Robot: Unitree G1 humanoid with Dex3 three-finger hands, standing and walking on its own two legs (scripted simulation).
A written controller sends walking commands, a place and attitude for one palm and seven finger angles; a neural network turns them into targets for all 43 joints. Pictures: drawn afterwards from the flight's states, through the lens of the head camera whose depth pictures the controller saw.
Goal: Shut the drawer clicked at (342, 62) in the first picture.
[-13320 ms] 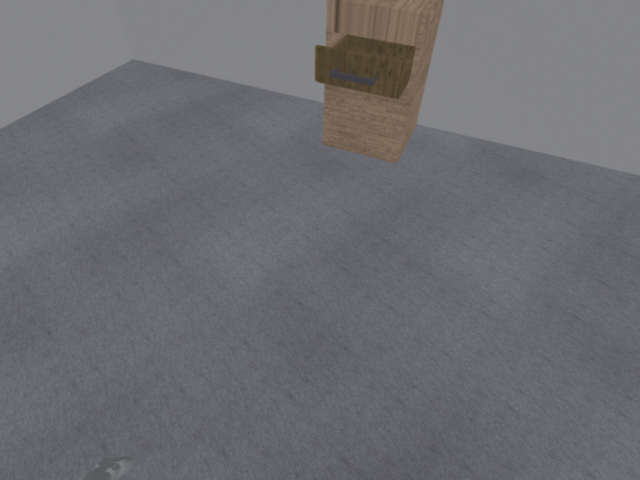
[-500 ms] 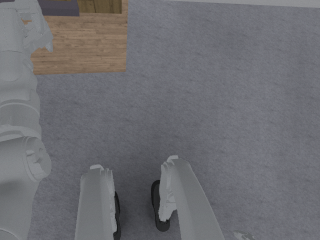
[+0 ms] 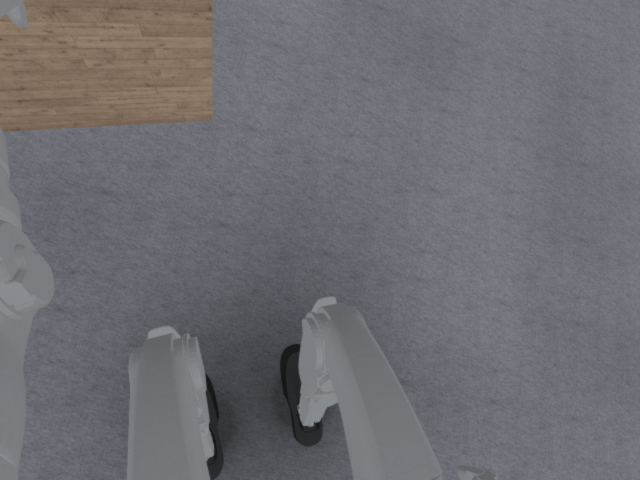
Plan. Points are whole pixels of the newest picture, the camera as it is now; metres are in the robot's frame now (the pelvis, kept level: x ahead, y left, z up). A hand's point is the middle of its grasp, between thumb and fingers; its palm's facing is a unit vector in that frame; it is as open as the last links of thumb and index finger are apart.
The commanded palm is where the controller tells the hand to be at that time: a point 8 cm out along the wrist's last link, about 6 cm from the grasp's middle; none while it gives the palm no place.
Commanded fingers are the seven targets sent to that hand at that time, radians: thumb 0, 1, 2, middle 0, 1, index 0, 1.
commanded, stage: push the drawer shut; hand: left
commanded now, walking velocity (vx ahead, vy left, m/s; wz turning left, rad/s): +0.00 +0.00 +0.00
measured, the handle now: out of the picture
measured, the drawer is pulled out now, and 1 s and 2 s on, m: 0.02 0.00 0.00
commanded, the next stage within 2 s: pull the fist back off the drawer in 0.24 s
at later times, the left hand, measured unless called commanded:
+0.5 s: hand out of the picture +0.63 +0.23 +0.03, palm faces +0.11 -0.99 -0.05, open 3.2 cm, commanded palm +0.64 +0.20 +0.03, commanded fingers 0.00 0.90 0.90 -1.40 -1.60 -1.40 -1.60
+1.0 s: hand out of the picture +0.59 +0.22 +0.03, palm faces +0.11 -0.99 -0.03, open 3.2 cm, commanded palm +0.58 +0.22 +0.03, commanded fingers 0.00 0.90 0.90 -1.40 -1.60 -1.40 -1.60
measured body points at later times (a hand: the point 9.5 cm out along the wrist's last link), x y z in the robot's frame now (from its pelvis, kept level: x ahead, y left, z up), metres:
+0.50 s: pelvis -0.02 +0.01 -0.01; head +0.25 +0.08 +0.35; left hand +0.62 +0.28 +0.04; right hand -0.05 -0.24 -0.08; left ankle +0.06 +0.10 -0.46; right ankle +0.09 -0.10 -0.46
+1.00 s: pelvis +0.01 +0.00 +0.01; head +0.26 +0.06 +0.39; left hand +0.58 +0.27 +0.03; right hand +0.02 -0.25 -0.09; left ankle +0.06 +0.10 -0.46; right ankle +0.09 -0.10 -0.46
